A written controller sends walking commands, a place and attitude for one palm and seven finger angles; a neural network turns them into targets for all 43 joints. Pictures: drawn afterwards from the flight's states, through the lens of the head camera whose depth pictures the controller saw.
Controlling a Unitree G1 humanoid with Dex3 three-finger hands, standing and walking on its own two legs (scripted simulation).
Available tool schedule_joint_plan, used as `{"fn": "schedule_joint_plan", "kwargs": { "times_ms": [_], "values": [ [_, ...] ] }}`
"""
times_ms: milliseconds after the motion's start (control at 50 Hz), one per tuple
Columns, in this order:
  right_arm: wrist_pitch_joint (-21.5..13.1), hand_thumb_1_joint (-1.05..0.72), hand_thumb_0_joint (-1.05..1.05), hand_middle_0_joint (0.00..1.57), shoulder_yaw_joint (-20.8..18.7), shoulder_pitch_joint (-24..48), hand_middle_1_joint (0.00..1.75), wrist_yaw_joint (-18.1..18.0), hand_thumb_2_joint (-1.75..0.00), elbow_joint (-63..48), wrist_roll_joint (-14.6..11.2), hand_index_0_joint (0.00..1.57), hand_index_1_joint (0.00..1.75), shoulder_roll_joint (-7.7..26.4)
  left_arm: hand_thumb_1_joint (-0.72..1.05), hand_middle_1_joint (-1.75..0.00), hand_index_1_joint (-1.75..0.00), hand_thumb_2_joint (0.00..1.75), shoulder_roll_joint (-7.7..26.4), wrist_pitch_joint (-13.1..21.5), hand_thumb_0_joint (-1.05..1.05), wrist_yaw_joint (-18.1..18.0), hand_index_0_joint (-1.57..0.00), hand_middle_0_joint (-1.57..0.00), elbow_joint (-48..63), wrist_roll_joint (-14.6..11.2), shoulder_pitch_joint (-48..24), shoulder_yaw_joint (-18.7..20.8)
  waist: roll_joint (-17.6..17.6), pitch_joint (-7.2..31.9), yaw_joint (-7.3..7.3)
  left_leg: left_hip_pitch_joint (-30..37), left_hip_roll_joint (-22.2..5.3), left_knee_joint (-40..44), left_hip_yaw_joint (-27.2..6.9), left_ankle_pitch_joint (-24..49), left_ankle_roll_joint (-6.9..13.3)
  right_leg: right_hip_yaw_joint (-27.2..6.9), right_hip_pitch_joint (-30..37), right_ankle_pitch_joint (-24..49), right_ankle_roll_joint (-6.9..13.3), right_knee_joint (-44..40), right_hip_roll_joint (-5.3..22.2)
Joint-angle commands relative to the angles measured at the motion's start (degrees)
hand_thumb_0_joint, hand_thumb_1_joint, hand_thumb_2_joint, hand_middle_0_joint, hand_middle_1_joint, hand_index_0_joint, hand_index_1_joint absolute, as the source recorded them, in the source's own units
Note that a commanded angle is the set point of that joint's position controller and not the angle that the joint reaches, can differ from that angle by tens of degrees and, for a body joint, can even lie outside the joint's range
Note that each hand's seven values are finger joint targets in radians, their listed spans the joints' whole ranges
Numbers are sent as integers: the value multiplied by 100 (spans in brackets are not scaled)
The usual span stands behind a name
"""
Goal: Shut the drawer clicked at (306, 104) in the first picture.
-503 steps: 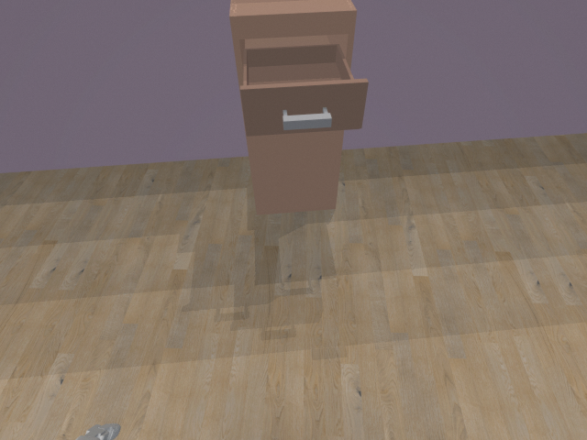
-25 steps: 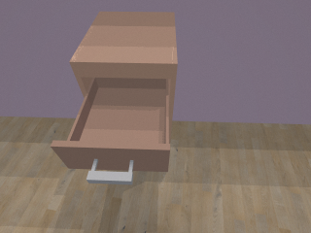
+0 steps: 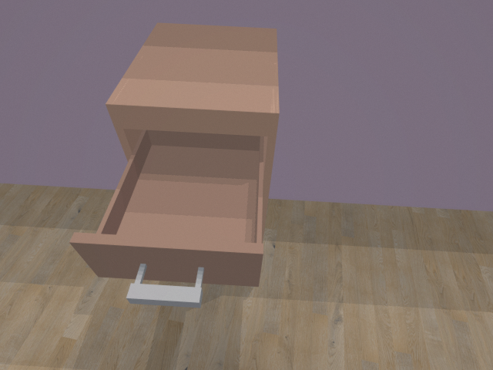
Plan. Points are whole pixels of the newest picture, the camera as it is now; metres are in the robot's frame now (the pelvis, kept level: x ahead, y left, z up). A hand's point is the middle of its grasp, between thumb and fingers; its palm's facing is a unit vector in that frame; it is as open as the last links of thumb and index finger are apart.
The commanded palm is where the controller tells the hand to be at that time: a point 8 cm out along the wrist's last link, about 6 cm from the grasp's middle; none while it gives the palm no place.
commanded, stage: come to a stop and stand still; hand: left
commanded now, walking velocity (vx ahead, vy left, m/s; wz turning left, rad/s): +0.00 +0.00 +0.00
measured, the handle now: (168, 283) +0.27 +0.16 -0.05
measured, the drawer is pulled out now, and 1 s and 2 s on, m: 0.30 0.30 0.30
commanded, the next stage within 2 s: look again from close up in 0.86 s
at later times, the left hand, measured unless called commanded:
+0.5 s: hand out of the picture +0.01 +0.19 -0.17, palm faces +0.00 -0.98 -0.22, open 7.3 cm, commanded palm none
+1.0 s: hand out of the picture +0.07 +0.22 -0.18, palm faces +0.02 -0.98 -0.22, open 7.3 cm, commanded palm none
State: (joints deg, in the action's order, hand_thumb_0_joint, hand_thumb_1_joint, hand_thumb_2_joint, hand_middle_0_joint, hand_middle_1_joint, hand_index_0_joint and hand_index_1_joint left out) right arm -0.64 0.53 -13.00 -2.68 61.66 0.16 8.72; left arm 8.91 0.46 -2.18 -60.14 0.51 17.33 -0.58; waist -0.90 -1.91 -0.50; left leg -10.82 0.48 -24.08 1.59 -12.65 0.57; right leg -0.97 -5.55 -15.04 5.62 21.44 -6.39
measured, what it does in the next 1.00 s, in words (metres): shifts its weight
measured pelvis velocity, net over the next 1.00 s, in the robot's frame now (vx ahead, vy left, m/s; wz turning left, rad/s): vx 0.03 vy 0.04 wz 0.03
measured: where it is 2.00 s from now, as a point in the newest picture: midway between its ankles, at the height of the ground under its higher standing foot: outside the picture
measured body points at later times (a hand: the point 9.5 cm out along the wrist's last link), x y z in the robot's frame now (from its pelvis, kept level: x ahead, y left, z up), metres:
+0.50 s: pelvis +0.02 +0.02 -0.01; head +0.04 +0.00 +0.44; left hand +0.01 +0.24 -0.16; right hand +0.01 -0.20 -0.17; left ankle +0.00 +0.11 -0.74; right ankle -0.04 -0.05 -0.74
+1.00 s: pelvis +0.03 +0.04 -0.01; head +0.06 +0.04 +0.44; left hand +0.07 +0.27 -0.16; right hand +0.09 -0.19 -0.16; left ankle +0.00 +0.11 -0.74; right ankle -0.04 -0.05 -0.74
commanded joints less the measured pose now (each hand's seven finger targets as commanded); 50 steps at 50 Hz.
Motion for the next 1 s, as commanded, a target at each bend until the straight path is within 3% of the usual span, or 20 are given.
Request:
{"fn": "schedule_joint_plan", "kwargs": {
  "times_ms": [0,140,300,320,340,360,380,400,440,500,520,580,620,740,880,980],
  "values": [
    [-85,-90,0,20,-31,-547,30,17,-90,-83,26,20,30,515,90,-30,-30,90,563,96,0,-34,-20,-20,153,-30,428,58,70,8,40,335,-650,344,-596,949,142,-841,-355,1520,-388,-459,1204],
    [-125,-90,0,20,12,-664,30,39,-90,47,30,20,30,556,90,-30,-30,90,532,113,0,-18,-20,-20,95,-41,453,27,8,-104,17,334,-663,503,-690,1017,189,-761,-405,1169,-248,-418,1163],
    [-157,-90,0,20,31,-824,30,29,-90,245,16,20,30,484,90,-30,-30,90,478,144,0,-43,-20,-20,-21,-53,591,9,4,-105,25,350,-625,451,-667,1162,203,-760,-345,1408,-236,-379,1177],
    [-58,-90,0,20,-178,-253,30,130,-90,-365,189,20,30,764,90,-30,-30,90,1270,202,0,11,-20,-20,280,-44,31,-46,623,-770,289,38,-116,284,-898,1019,282,-664,-1256,258,-52,104,904],
    [-112,-90,0,20,-193,-382,30,102,-90,-387,129,20,30,681,90,-30,-30,90,779,154,0,6,-20,-20,228,-23,258,53,750,-529,46,-137,-563,213,-837,-402,192,-683,-1421,-900,-99,5,1122],
    [-94,-90,0,20,-162,-445,30,111,-90,-413,116,20,30,516,90,-30,-30,90,759,183,0,-2,-20,-20,194,-1,320,-12,552,-88,84,-194,-422,2,-854,-411,200,-845,-1045,-546,-52,-114,1160],
    [-84,-90,0,20,-132,-510,30,126,-90,-427,93,20,30,444,90,-30,-30,90,671,217,0,-19,-20,-20,158,-5,313,-24,192,69,101,-164,-350,-226,-736,-211,163,-982,-948,-400,-29,-252,1278],
    [-72,-90,0,20,-127,-566,30,141,-90,-412,78,20,30,424,90,-30,-30,90,656,247,0,-38,-20,-20,133,-17,268,-24,-173,56,135,-132,-287,-435,-687,-48,135,-1109,-979,-235,-28,-402,1361],
    [-70,-90,0,20,-115,-708,30,151,-90,-399,84,20,30,469,90,-30,-30,90,652,258,0,-59,-20,-20,153,-42,128,-30,-357,84,196,-46,-303,-478,-631,195,160,-1059,-839,604,-31,-264,1360],
    [-81,-90,0,20,-124,-657,30,118,-90,-364,55,20,30,520,90,-30,-30,90,628,259,0,-96,-20,-20,132,-38,162,15,-31,13,173,-24,-349,-437,-686,751,223,-796,-640,1985,-108,117,1280],
    [-89,-90,0,20,-123,-690,30,115,-90,-350,61,20,30,580,90,-30,-30,90,692,238,0,-97,-20,-20,171,-39,158,8,17,198,160,101,-402,-444,-674,1215,251,-732,-493,2394,-130,291,1241],
    [-84,-90,0,20,-138,-569,30,68,-90,-336,41,20,30,618,90,-30,-30,90,658,214,0,-129,-20,-20,173,-38,242,50,-18,231,122,207,-419,-511,-698,1672,289,-625,-389,2848,-188,426,1249],
    [-74,-90,0,20,-144,-526,30,65,-90,-330,54,20,30,670,90,-30,-30,90,714,176,0,-133,-20,-20,222,-24,195,50,156,226,106,295,-451,-484,-688,1951,296,-622,-390,2817,-196,473,1235],
    [-58,-90,0,20,-169,-306,30,57,-90,-345,52,20,30,784,90,-30,-30,90,739,113,0,-144,-20,-20,330,-19,83,74,45,256,80,530,-536,-359,-789,2234,321,-544,-367,2321,-257,389,1212],
    [-39,-90,0,20,-162,-127,30,75,-90,-331,54,20,30,850,90,-30,-30,90,781,70,0,-123,-20,-20,372,-13,-22,67,44,95,58,569,-556,-93,-875,1844,331,-543,-438,1568,-306,146,1205],
    [-60,-90,0,20,-163,-128,30,73,-90,-279,51,20,30,872,90,-30,-30,90,795,61,0,-120,-20,-20,350,-14,-37,74,83,184,53,702,-575,-25,-910,2056,338,-506,-381,1519,-320,126,1215]
  ]
}}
